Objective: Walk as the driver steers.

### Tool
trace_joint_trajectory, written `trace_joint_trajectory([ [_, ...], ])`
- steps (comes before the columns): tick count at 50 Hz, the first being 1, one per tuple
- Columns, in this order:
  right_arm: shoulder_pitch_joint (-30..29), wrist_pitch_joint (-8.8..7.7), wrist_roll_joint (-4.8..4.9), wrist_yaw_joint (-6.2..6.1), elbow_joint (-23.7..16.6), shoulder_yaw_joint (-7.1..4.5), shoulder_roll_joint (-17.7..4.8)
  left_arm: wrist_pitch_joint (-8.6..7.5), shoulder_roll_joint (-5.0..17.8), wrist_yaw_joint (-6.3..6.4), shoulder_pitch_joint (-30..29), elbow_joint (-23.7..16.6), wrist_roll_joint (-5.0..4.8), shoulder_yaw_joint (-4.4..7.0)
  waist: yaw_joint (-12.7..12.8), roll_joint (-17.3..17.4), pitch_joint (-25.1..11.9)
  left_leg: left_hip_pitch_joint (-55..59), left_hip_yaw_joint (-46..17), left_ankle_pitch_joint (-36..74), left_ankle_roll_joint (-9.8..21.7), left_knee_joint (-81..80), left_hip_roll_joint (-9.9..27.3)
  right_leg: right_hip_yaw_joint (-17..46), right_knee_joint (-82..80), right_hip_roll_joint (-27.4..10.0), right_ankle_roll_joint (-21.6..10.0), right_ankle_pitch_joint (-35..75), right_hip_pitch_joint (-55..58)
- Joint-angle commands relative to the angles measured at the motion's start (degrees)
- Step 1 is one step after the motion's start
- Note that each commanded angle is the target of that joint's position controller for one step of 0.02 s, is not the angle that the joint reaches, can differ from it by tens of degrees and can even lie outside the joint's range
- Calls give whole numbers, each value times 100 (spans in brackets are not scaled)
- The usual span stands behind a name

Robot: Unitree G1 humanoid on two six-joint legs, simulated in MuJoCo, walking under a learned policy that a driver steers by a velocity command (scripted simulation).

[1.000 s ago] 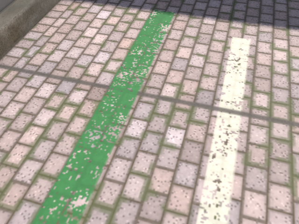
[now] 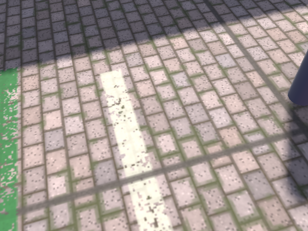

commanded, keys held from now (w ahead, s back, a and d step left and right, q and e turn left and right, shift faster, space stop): w+e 0.02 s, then e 0.06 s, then no key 0.22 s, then q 0.70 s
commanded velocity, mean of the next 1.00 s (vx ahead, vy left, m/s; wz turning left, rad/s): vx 0.13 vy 0.00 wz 0.10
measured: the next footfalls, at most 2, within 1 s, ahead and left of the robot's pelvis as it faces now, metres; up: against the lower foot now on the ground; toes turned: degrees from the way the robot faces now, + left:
left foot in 0.26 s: +0.34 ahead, +0.12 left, +0.00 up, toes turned -9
right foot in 0.60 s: +0.26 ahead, -0.11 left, +0.00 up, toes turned +1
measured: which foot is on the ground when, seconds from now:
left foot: up 0.00-0.24, down 0.26-0.62, up 0.64-0.98, down 1.00-1.00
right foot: down 0.00-0.26, up 0.28-0.58, down 0.60-1.00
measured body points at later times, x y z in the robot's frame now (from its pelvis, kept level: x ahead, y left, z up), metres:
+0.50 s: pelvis +0.19 +0.04 -0.01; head +0.24 +0.03 +0.44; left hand +0.36 +0.30 -0.12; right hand +0.30 -0.23 -0.13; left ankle +0.30 +0.12 -0.74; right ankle +0.18 -0.11 -0.72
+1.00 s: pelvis +0.22 +0.04 -0.02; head +0.25 +0.06 +0.43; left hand +0.30 +0.35 -0.12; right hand +0.44 -0.20 -0.10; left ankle +0.21 +0.15 -0.75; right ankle +0.22 -0.11 -0.74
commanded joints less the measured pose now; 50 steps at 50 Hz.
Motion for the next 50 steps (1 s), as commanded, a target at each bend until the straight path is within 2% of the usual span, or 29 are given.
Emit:
trace_joint_trajectory([
  [1, -204, 25, -55, -19, -393, -89, -370, -122, 1029, 143, -140, -442, -30, 250, -155, -341, -335, -210, -11, 988, -176, -1022, -71, 1389, -983, -1371, -952, 1342, 201],
  [4, -726, -6, -48, 40, -590, -21, -230, -22, 1046, 211, 19, -387, -32, 262, 6, -579, -208, 371, 154, 1936, -161, -2277, -484, 969, -617, -994, -575, 2084, -159],
  [8, -910, -27, -7, 160, -726, -24, -310, 88, 890, 267, 337, -247, -37, 215, 161, -728, -380, 692, 110, 2361, 7, -2889, -669, 1233, -88, -1160, -343, 2034, 302],
  [11, -539, -106, -68, 191, -653, -90, -524, 134, 817, 322, 206, -284, 17, 184, -44, -843, -552, 957, 90, 1889, 273, -3230, -672, 1568, 695, -1288, -239, 2539, 896],
  [12, -178, -155, -131, 177, -564, -112, -585, 133, 758, 318, 48, -340, 8, 153, -274, -783, -718, 1530, 195, 2542, 413, -3626, -626, 1458, 1200, -1053, -79, 2812, 887],
  [13, 273, -195, -259, 156, -546, -149, -852, 109, 555, 303, 22, -485, 86, 76, -415, -424, -1359, 2809, -347, 4500, 720, -3263, 85, 1290, 2192, -710, 151, 2075, 398],
  [14, 669, -124, -371, 127, -516, -163, -1035, 88, 362, 299, 921, -403, 43, 3, -244, 808, -2179, 4656, -1869, 6558, 1860, -2894, 1494, 915, 4053, -10, 595, -1087, -1036],
  [15, 881, -25, -136, 162, -390, -81, -630, 98, 647, 245, 1368, -302, 26, 4, -191, 1325, -2814, 5001, -2933, 5870, 2328, -3044, 2000, 1037, 4855, -4, 782, -3181, -1503],
  [16, 620, 49, 11, 195, -423, 9, -383, 181, 992, 223, 1088, -200, -32, 94, -259, 682, -2293, 4395, -2711, 4276, 2137, -3251, 1691, 1186, 5152, -290, 908, -2930, -1681],
  [17, 326, 134, 4, 210, -436, 71, -265, 292, 972, 245, 566, -255, -18, 90, -249, 331, -1687, 3731, -2291, 3029, 1833, -3481, 1315, 850, 5067, -493, 999, -2645, -1800],
  [18, -9, 210, -1, 228, -469, 123, -213, 393, 927, 266, 208, -349, 53, 97, -171, 206, -1102, 2948, -2036, 2190, 1669, -3775, 1045, 591, 4631, -639, 1041, -2429, -1830],
  [19, -234, 280, -3, 215, -505, 121, -267, 476, 869, 290, 42, -398, 97, 106, -63, 277, -782, 2293, -1825, 1604, 1485, -3999, 800, 469, 4001, -771, 1036, -2262, -1551],
  [20, -346, 360, -20, 201, -507, 48, -476, 509, 689, 307, 55, -399, 88, 61, 18, 475, -578, 1801, -1537, 1346, 1326, -4157, 500, 247, 3277, -715, 1031, -2192, -1153],
  [22, -207, 450, -21, 144, -515, -93, -792, 469, 497, 362, 51, -355, 97, 9, -61, 726, -708, 1740, -1388, 1526, 1358, -4197, 312, 24, 2557, -515, 1020, -1960, -697],
  [24, -78, 496, 40, 86, -531, -152, -876, 433, 559, 383, -2, -332, 74, 27, -108, 695, -993, 1943, -1581, 1188, 1416, -4228, 413, 84, 2158, -463, 954, -1403, -495],
  [27, -97, 594, 104, 8, -582, -176, -852, 393, 578, 359, -239, -379, 80, 41, -131, 674, -902, 1764, -1795, 243, 1323, -4293, 386, 114, 1585, -428, 819, -925, -301],
  [30, -40, 702, 179, -77, -603, -159, -750, 300, 635, 304, -156, -377, 113, 87, 33, 577, -755, 1176, -1733, -421, 970, -4023, 68, 43, 449, -498, 535, -298, 479],
  [31, 41, 695, 159, -79, -635, -109, -585, 287, 933, 337, 32, -413, 186, 157, 70, 156, -796, 642, -1492, -765, 695, -3481, -174, 620, 99, -1218, 258, -425, 958],
  [32, -98, 663, 172, -66, -847, -77, -388, 320, 1345, 352, 21, -361, 279, 270, -60, -1220, -531, -61, -383, -1241, 356, -2431, -948, 1638, -385, -2085, -322, -500, 693],
  [33, 6, 603, 128, -50, -827, -135, -576, 288, 1262, 350, -322, -540, 393, 249, -35, -1693, -499, -116, -26, -1750, 142, -930, -1013, 2327, -683, -2827, -828, 421, 423],
  [34, 244, 603, 136, -30, -704, -255, -806, 232, 1001, 385, -598, -677, 388, 160, -159, -1271, -568, -128, -232, -1709, 37, 19, -876, 2060, -525, -2778, -873, 1221, 425],
  [35, 561, 670, 161, -40, -529, -298, -814, 192, 867, 402, -919, -748, 287, 119, -347, -921, -570, -143, -243, -1497, -63, 451, -843, 1520, -333, -2488, -652, 1693, 477],
  [36, 706, 743, 141, -70, -459, -298, -756, 166, 811, 401, -1082, -777, 178, 103, -382, -813, -546, -298, -215, -1221, -176, 730, -769, 1167, -196, -2324, -502, 1984, 643],
  [38, 600, 831, 157, -55, -546, -223, -514, 195, 808, 400, -1014, -726, 129, 89, -288, -812, -463, -372, -23, -885, -351, 719, -665, 637, -143, -2125, -461, 2377, 719],
  [42, 77, 862, 189, 86, -963, -87, -315, 328, 1018, 422, -767, -657, 134, 184, 15, -1092, -603, 162, 361, -644, -430, -617, -472, 185, -74, -2137, -526, 2225, 932],
  [46, 122, 897, 186, 206, -1147, -146, -525, 344, 1259, 340, -732, -619, 31, 282, 23, -1236, -669, 954, 724, -566, -179, -1701, -549, 76, 118, -2379, -504, 2213, 825],
  [48, 454, 919, 166, 220, -1077, -196, -538, 315, 1241, 311, -877, -591, -90, 284, -224, -1170, -665, 1622, 897, 197, 88, -2789, -695, -143, 549, -2316, -225, 1963, 603],
  [49, 683, 919, 141, 168, -1013, -259, -655, 280, 1094, 282, -637, -470, -95, 252, -288, -907, -726, 2279, 746, 877, 276, -3377, -784, -411, 1017, -2128, 102, 1474, 259],
  [50, 930, 905, 149, 78, -1037, -415, -1179, 248, 845, 250, -422, -464, 82, 192, -251, 216, -935, 3403, -500, 2811, 637, -3554, 47, -948, 2309, -1674, 652, 71, -811],
])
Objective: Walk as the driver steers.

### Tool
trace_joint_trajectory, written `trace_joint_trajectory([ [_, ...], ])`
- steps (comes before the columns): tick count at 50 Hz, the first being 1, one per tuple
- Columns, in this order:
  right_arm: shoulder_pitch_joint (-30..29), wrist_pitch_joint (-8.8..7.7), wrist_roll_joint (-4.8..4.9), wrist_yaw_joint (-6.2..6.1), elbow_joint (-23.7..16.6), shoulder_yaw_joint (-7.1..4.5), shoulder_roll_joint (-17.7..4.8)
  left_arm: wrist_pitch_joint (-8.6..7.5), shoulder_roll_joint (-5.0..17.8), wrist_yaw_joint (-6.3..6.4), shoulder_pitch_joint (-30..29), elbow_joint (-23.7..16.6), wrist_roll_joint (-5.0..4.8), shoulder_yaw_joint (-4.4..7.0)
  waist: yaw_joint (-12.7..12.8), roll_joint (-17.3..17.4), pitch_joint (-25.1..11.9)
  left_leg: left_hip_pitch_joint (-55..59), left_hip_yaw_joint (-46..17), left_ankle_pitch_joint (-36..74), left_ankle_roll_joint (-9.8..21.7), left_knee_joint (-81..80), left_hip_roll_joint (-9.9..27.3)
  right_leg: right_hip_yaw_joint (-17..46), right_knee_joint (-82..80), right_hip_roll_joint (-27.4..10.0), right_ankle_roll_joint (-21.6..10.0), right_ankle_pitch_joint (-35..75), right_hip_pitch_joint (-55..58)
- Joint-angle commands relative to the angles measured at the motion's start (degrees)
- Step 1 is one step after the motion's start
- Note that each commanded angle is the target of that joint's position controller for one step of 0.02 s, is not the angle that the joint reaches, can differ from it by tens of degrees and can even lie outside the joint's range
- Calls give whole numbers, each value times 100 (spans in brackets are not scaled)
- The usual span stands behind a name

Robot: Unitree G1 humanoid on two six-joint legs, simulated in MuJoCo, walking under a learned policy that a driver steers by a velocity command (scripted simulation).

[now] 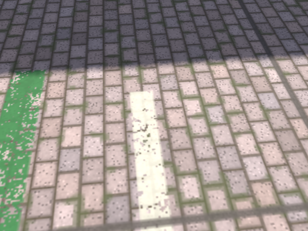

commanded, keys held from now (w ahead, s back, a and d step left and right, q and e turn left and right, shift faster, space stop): q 0.14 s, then no key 0.14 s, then w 0.14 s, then no key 0.58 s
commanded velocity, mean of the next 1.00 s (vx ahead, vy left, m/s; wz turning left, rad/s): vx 0.07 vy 0.00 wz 0.21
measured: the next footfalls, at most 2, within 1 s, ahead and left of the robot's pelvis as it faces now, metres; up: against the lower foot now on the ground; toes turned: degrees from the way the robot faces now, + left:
right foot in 0.44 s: +0.07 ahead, -0.12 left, +0.00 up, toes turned +10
left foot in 0.74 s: +0.12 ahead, +0.15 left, +0.00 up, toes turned +10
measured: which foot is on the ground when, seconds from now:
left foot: down 0.00-0.44, up 0.46-0.72, down 0.74-1.00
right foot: down 0.00-0.00, up 0.02-0.42, down 0.44-1.00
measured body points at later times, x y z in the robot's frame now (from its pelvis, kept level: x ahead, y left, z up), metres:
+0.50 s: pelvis +0.03 -0.01 +0.00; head +0.04 -0.02 +0.45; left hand +0.10 +0.29 -0.09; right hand +0.23 -0.24 -0.10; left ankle +0.00 +0.10 -0.71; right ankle +0.03 -0.12 -0.73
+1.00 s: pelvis +0.09 +0.04 +0.00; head +0.10 +0.05 +0.45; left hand +0.14 +0.32 -0.12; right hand +0.30 -0.18 -0.10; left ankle +0.08 +0.14 -0.73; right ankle +0.03 -0.12 -0.73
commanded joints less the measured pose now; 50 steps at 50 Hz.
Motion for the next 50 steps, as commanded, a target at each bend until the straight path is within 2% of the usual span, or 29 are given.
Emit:
trace_joint_trajectory([
  [1, 668, -90, -166, -135, -407, -464, -1730, -129, 315, -28, 27, -557, 319, 52, -157, 1952, -902, 2217, -3201, 4521, 1711, -939, 2174, 93, 2571, 524, 245, -2047, -2347],
  [2, 912, -220, -290, -75, -388, -380, -1409, -141, 620, 2, -457, -617, 195, 132, -626, 1222, -1346, 2034, -3281, 4107, 2229, -1106, 2295, 1014, 3488, 581, 232, -2207, -2420],
  [3, 646, -313, -273, -72, -367, -314, -1257, -112, 724, 15, -506, -615, 56, 171, -448, 970, -1027, 1786, -2719, 3590, 1957, -1131, 1955, 1138, 3692, 490, 150, -1749, -2513],
  [5, 66, -314, -60, -164, -426, -236, -960, -52, 783, 116, -373, -461, 117, 223, -184, 642, -690, 1347, -2180, 2714, 1388, -1158, 1408, 1216, 3290, 379, 129, -867, -2504],
  [6, -68, -277, -44, -205, -462, -203, -922, -40, 781, 124, -269, -440, 143, 237, -73, 688, -693, 1029, -2033, 2722, 1324, -1195, 1249, 1186, 3230, 446, 164, -587, -2193],
  [8, -101, -231, -101, -260, -494, -180, -885, -53, 639, 86, -27, -364, 117, 205, 16, 737, -849, 922, -1884, 2579, 1316, -1228, 1115, 1102, 2974, 582, 220, -218, -1903],
  [11, -25, -219, -103, -311, -456, -154, -829, -58, 451, 49, -104, -352, 94, 105, -98, 784, -880, 932, -1821, 2085, 1271, -1207, 1030, 1078, 1982, 562, 262, 35, -1600],
  [14, -12, -196, -147, -290, -418, -145, -876, -65, 442, -12, -219, -402, 75, 62, -220, 938, -756, 621, -1966, 1406, 1306, -1238, 1042, 1040, 1266, 557, 226, -3, -1087],
  [17, 190, -200, -112, -218, -303, -98, -861, -134, 530, -105, -233, -456, 11, 63, -354, 1067, -562, 300, -2390, -1135, 1312, -1563, 1024, 821, 655, 657, 64, -169, -714],
  [20, 186, -231, -70, -192, -202, -18, -802, -318, 408, -200, 84, -339, -30, 35, -92, 880, -237, -165, -2580, -2244, 1110, -1502, 864, 596, -620, 785, -273, 229, 154],
  [21, 191, -266, -82, -193, -193, 35, -672, -383, 411, -195, 281, -273, -2, 37, 16, 734, -241, -405, -2539, -2266, 932, -1295, 684, 764, -907, 671, -406, 279, 618],
  [22, -4, -321, -132, -198, -267, 146, -347, -431, 584, -153, 577, -252, 90, 53, 143, 287, -276, -837, -2145, -1836, 622, -474, 358, 1504, -1205, -9, -634, 308, 1141],
  [23, 20, -402, -171, -208, -444, 192, -100, -441, 1129, -153, 761, -151, 198, 167, -94, -971, -310, -1508, -766, -1466, 199, 785, -501, 2852, -1639, -785, -1205, 54, 1301],
  [24, -284, -463, -158, -253, -555, 84, -524, -466, 963, -196, 813, -159, 255, 136, 119, -1184, -26, -1884, -696, -2007, -3, 1426, -337, 3841, -2077, -1453, -1788, 339, 1033],
  [25, -300, -470, -92, -264, -512, -16, -742, -488, 775, -174, 681, -188, 230, 73, 99, -959, 120, -2035, -857, -1965, -102, 2044, -149, 3679, -2024, -1424, -1860, 780, 1047],
  [26, -117, -436, -94, -260, -376, -41, -718, -486, 735, -153, 589, -193, 157, 60, 24, -836, 37, -2075, -823, -1842, -186, 2350, -92, 3240, -1920, -1201, -1720, 1228, 1165],
  [27, -18, -397, -120, -250, -310, -45, -651, -463, 699, -132, 473, -194, 80, 45, -19, -792, -22, -2111, -785, -1573, -263, 2377, 10, 2869, -1844, -1026, -1563, 1678, 1297],
  [28, -4, -367, -119, -226, -257, -20, -510, -437, 563, -102, 353, -201, 65, -13, -60, -722, -65, -1903, -780, -1267, -325, 2147, 138, 2454, -1773, -858, -1431, 2412, 1262],
  [30, 36, -344, -109, -165, -162, 95, -121, -359, 496, -73, 167, -194, 84, -42, -104, -732, -275, -941, -415, -766, -413, 1330, 90, 1577, -1584, -369, -1225, 3452, 896],
  [32, -113, -330, -97, -133, -175, 127, -38, -270, 589, -72, 312, -128, 99, -20, 25, -862, -451, -245, -161, -411, -412, 685, -47, 1325, -1431, -254, -1213, 3864, 773],
  [34, -47, -302, -74, -128, -148, 85, -131, -207, 620, -92, 347, -78, 30, -25, -32, -825, -484, 213, -62, 180, -311, -86, -122, 1370, -1284, -302, -1199, 3653, 742],
  [36, 42, -294, -167, -161, -133, 52, -259, -220, 518, -124, 506, 19, -7, -71, -123, -593, -458, 991, -273, 1355, -98, -1048, -25, 1395, -1183, -191, -889, 2754, 485],
  [37, 141, -291, -199, -231, -185, -15, -567, -280, 378, -143, 587, 33, 132, -126, -103, -194, -662, 1638, -827, 2801, 51, -909, 492, 1235, -972, 14, -587, 2064, 198],
  [38, 141, -267, -214, -282, -171, -55, -806, -334, 262, -164, 957, 64, 242, -162, 183, 470, -866, 1960, -1092, 3440, 422, -430, 799, 992, -913, 365, -312, 1080, -36],
  [39, 13, -243, -173, -257, -113, 6, -475, -319, 179, -141, 934, 102, 231, -215, 135, 734, -927, 1650, -1104, 2773, 662, -377, 762, 856, -975, 408, -137, 719, 193],
  [40, -116, -240, -143, -221, -129, 34, -301, -280, 346, -133, 646, 93, 185, -190, 5, 631, -630, 1390, -1070, 2432, 626, -379, 595, 803, -940, 468, -65, 767, 172],
  [41, -93, -253, -167, -205, -114, 45, -289, -248, 466, -116, 600, 116, 139, -153, -58, 440, -552, 1323, -989, 2393, 556, -370, 499, 777, -818, 466, -82, 941, 89],
  [46, -10, -396, -145, -156, 80, 56, -300, -88, 437, -29, 649, 187, 122, -160, -14, 435, -711, 1278, -969, 3336, 538, -197, 503, 846, -707, 390, -43, 1521, 425],
  [50, -132, -407, -142, -141, 219, 55, -308, 13, 438, 16, 602, 308, 114, -152, 6, 292, -661, 1185, -969, 3126, 546, -260, 493, 842, -793, 385, -7, 1387, 571],
])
